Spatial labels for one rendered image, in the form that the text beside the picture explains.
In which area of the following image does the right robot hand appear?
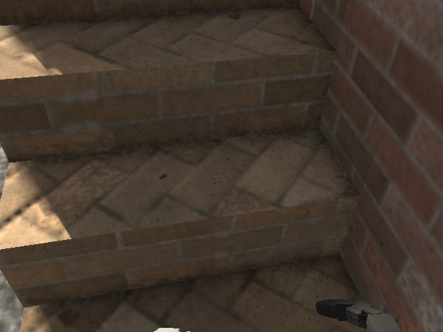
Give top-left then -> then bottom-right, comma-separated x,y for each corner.
316,297 -> 403,332

